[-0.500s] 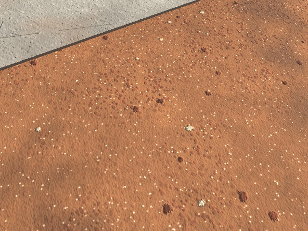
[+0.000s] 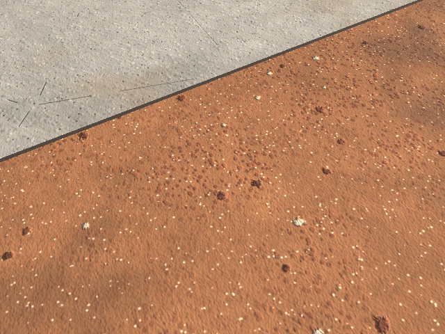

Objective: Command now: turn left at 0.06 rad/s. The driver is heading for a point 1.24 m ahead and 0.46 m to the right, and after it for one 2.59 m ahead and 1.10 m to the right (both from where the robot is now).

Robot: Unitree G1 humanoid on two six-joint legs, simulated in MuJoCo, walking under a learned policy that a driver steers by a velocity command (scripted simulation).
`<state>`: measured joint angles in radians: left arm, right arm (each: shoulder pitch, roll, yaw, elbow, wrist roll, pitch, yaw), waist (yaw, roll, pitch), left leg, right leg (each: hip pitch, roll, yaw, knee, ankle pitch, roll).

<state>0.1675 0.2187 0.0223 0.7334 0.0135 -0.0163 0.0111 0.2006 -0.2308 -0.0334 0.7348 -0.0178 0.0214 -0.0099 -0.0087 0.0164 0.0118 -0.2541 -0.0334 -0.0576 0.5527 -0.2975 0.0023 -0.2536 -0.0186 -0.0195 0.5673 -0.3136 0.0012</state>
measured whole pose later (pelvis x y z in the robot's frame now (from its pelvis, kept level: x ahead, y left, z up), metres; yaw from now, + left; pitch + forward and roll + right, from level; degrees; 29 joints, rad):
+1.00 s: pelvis +0.47 +0.00 +0.00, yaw -27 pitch +1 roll +0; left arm 0.25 0.32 0.08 0.68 -0.02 -0.03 -0.01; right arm 0.08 -0.27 -0.02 0.60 -0.02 -0.11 -0.03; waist 0.03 0.00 0.09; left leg -0.61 0.06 -0.18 1.26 -0.38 -0.08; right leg -0.31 0.23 0.05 0.41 -0.10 -0.18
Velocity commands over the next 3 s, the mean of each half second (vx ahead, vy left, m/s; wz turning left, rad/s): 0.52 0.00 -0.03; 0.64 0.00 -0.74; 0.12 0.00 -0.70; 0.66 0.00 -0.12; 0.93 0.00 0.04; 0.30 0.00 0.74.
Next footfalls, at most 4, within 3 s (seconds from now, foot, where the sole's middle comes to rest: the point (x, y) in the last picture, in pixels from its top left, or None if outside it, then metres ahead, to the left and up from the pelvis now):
0.36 left None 0.14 0.16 -0.77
0.80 right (254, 321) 0.55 -0.05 -0.77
1.26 left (255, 243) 0.82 -0.07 -0.77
1.60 right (273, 312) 0.58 -0.11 -0.77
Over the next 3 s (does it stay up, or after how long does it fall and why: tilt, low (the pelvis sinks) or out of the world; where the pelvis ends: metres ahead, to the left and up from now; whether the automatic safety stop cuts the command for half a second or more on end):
stays up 1.27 -0.63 -0.02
